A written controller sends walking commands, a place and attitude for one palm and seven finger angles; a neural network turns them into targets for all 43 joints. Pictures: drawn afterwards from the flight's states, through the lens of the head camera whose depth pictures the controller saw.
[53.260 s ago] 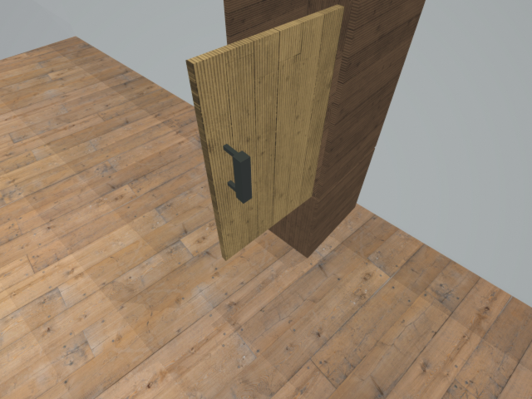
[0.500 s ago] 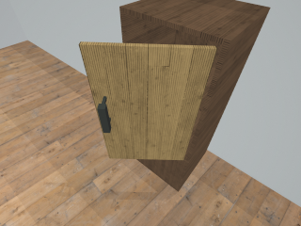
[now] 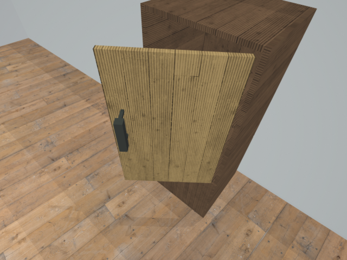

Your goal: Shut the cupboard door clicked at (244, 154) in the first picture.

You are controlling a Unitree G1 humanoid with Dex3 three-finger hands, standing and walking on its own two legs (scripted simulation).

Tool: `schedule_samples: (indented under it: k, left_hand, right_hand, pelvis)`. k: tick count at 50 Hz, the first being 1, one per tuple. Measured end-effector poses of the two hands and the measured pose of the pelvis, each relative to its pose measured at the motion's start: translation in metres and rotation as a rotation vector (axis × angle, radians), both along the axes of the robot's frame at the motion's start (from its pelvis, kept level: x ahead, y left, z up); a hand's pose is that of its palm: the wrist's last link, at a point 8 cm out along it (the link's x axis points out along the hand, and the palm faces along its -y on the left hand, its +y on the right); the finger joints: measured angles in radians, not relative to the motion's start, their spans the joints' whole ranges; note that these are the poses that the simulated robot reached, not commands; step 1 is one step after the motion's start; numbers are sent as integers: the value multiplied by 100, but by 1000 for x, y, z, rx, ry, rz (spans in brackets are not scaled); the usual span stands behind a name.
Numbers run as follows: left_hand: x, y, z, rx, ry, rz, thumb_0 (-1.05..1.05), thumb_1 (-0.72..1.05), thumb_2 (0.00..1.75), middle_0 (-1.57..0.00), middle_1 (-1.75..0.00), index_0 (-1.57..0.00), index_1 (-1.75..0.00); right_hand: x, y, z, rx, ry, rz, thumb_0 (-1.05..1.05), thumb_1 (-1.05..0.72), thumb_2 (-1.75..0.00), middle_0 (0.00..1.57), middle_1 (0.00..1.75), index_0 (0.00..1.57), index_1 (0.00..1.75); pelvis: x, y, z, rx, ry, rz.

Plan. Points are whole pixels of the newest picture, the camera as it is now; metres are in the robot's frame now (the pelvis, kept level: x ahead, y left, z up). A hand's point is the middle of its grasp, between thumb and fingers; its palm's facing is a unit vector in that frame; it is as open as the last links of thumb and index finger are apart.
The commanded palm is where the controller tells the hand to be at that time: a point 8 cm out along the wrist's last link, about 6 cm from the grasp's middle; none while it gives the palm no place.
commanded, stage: look again from close up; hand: left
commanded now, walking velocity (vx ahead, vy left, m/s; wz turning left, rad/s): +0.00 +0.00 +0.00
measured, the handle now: (122, 130) +0.47 +0.18 +0.00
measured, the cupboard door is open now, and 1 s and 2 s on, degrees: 38 38 38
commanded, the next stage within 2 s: raise the hand and make a fist in 0.18 s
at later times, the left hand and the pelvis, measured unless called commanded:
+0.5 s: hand (99, 229) +0.19 +0.18 -0.03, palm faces +0.20 -0.98 -0.08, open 7.0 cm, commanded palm +0.11 +0.21 -0.06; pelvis -0.01 +0.00 -0.03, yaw +5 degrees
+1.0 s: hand (110, 236) +0.18 +0.15 -0.05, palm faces -0.01 -1.00 -0.02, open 4.7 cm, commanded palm +0.14 +0.22 -0.04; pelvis +0.00 -0.03 -0.11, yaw +5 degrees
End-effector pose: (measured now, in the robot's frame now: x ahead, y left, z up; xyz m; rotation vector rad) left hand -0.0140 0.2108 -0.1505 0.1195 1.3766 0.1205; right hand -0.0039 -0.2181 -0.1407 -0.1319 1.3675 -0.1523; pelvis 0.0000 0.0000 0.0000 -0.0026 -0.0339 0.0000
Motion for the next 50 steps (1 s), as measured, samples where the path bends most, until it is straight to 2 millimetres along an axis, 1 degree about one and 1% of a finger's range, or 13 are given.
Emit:
schedule_samples:
  k: [15,17,20,22,24,27,30,35,37,39,41,44,50]
  left_hand:
    - [8,0,-1,-3,8,-5,1,91,89,-20,-30,-20,-30]
    - [33,16,16,29,-111,63,3,93,89,-20,-30,-20,-30]
    - [94,34,70,113,-519,72,5,96,89,-21,-31,-21,-31]
    - [133,31,103,125,-768,62,5,96,89,-22,-33,-22,-33]
    - [165,22,127,90,-996,48,4,95,90,-23,-35,-24,-35]
    - [189,2,138,-44,-1289,13,3,94,90,-27,-39,-27,-39]
    - [185,-13,124,-134,-1447,-77,2,93,90,-32,-44,-32,-44]
    - [149,-7,79,-117,-1307,-50,1,91,89,-41,-53,-41,-54]
    - [134,1,75,-68,-1255,-11,2,91,89,-45,-57,-45,-58]
    - [125,7,84,-17,-1267,2,2,90,90,-48,-61,-48,-61]
    - [126,9,98,12,-1327,-13,2,90,90,-52,-65,-52,-65]
    - [142,5,112,-3,-1402,-71,2,90,90,-57,-71,-57,-71]
    - [178,-2,107,-112,-1302,-131,2,90,90,-68,-83,-68,-83]
  right_hand:
    - [-1,8,-1,6,29,-13,1,-92,-90,20,30,20,29]
    - [7,1,5,-44,-64,0,2,-93,-90,21,30,20,30]
    - [34,-14,15,-88,-302,11,3,-94,-90,21,30,20,30]
    - [59,-25,20,-101,-440,57,3,-93,-90,21,30,20,29]
    - [86,-34,24,-109,-557,105,3,-93,-90,20,30,20,29]
    - [128,-45,30,-128,-698,173,2,-92,-90,20,30,20,29]
    - [169,-50,33,-147,-798,233,2,-92,-90,20,30,20,29]
    - [227,-40,28,-131,-902,296,2,-91,-90,20,30,20,29]
    - [243,-29,24,-106,-921,316,2,-91,-90,20,30,20,29]
    - [253,-16,17,-76,-930,341,2,-91,-90,20,30,20,29]
    - [258,-5,7,-42,-925,364,2,-91,-90,20,30,20,29]
    - [255,8,-11,7,-887,368,2,-91,-90,20,30,20,30]
    - [223,7,-37,41,-746,260,2,-90,-90,21,30,20,30]
  pelvis:
    - [7,4,0,-5,1,-7]
    - [5,4,-2,-4,-2,-5]
    - [4,2,-8,5,12,26]
    - [0,2,-13,-2,27,65]
    - [-4,2,-22,-6,65,82]
    - [-9,-3,-41,-3,137,72]
    - [-11,-11,-67,-3,192,63]
    - [-9,-23,-97,-16,229,75]
    - [-7,-26,-102,-29,239,84]
    - [-5,-29,-106,-44,249,93]
    - [-4,-32,-109,-58,260,101]
    - [-4,-33,-113,-71,276,105]
    - [1,-33,-108,-59,292,91]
